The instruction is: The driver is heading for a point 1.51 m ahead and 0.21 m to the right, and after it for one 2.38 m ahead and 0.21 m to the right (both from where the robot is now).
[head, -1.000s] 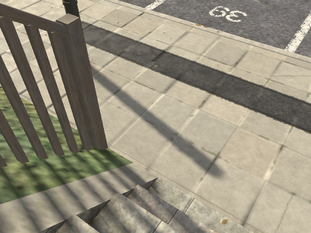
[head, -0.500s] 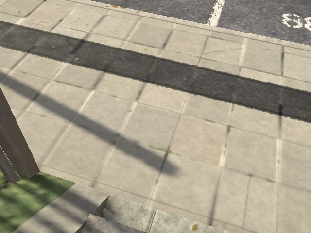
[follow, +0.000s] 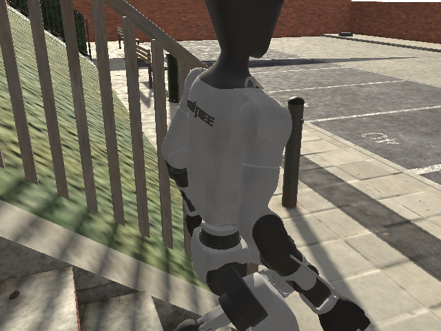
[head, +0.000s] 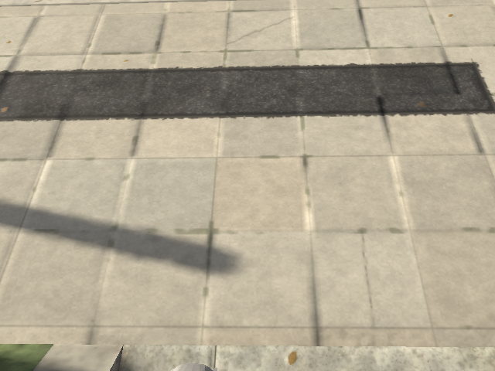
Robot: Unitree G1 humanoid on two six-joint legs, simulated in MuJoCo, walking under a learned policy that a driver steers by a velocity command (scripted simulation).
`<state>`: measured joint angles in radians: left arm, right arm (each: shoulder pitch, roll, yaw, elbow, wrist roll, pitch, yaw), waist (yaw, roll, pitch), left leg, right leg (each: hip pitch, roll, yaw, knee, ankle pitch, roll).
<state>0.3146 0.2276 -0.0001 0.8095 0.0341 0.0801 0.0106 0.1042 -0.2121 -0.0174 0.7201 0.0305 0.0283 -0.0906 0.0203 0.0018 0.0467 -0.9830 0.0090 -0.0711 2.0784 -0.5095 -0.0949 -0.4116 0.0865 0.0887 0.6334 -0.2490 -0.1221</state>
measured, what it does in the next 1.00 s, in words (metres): steps on the spot, turning right: left foot, then right foot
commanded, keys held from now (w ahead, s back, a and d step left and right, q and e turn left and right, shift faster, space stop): e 0.54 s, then no key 0.46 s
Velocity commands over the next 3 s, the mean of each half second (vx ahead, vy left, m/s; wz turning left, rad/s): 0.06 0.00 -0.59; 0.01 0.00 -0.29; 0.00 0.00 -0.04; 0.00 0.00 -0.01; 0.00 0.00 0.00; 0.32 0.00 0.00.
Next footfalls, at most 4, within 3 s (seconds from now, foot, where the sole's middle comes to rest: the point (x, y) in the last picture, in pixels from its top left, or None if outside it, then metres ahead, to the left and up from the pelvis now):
0.28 left None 0.12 0.18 -0.76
0.70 right None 0.09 -0.06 -0.76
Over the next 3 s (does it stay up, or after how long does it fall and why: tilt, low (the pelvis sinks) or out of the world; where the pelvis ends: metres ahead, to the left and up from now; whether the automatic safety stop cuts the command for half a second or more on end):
stays up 0.18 0.01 -0.02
